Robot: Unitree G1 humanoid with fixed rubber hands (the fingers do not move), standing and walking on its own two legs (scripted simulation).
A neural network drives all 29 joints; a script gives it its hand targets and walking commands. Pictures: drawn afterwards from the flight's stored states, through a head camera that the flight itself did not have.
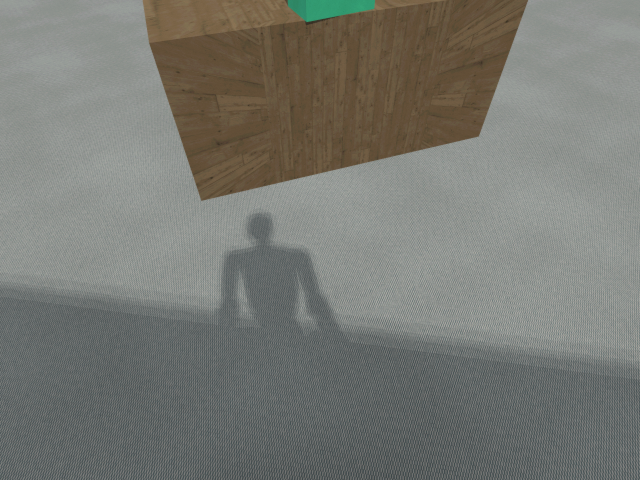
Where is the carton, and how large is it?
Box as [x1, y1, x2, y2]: [288, 0, 374, 21]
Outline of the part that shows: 288,0 288,6 306,21 373,8 374,0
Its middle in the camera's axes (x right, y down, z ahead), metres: +0.04 -0.97 +1.38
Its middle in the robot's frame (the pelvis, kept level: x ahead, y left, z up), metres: +1.69 +0.06 +0.04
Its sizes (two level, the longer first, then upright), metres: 0.280 0.173 0.221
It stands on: a pedestal, 0.71 m high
